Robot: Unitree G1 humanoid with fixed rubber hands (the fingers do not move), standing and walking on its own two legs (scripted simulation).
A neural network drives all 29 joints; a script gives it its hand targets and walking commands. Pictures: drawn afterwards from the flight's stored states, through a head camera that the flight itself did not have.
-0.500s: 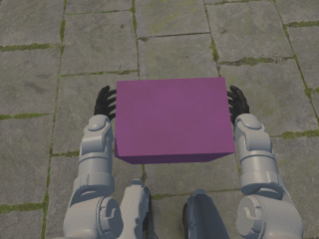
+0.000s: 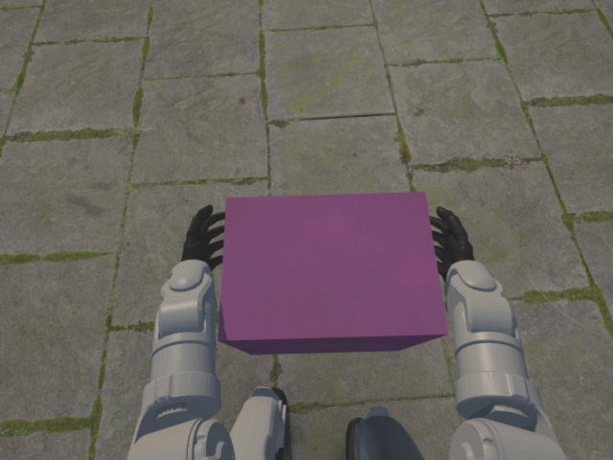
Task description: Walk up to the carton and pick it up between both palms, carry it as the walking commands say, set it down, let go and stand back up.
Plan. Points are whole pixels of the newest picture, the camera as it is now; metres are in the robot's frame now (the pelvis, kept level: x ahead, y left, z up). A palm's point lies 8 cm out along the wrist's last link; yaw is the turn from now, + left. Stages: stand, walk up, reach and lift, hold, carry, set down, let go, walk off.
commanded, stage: reach and lift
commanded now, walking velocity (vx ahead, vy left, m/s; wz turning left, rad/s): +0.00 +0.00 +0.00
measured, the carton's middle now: (325, 285) +0.36 +0.02 -0.12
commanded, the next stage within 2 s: none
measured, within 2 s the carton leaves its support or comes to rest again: neither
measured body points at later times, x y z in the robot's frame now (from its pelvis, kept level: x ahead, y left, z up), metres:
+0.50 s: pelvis +0.02 +0.00 +0.05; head +0.11 +0.01 +0.49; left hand +0.35 +0.20 +0.02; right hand +0.37 -0.15 +0.02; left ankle +0.08 +0.13 -0.67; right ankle +0.01 -0.11 -0.67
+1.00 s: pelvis +0.03 +0.00 +0.07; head +0.03 +0.01 +0.52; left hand +0.33 +0.20 +0.09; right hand +0.35 -0.15 +0.09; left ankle +0.08 +0.13 -0.67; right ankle +0.01 -0.11 -0.67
